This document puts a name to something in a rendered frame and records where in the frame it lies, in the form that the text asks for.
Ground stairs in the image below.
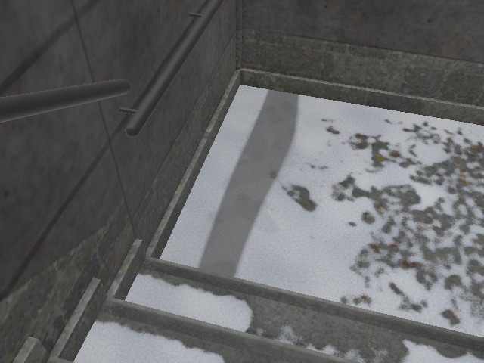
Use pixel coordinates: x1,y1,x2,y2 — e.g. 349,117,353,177
47,256,484,363

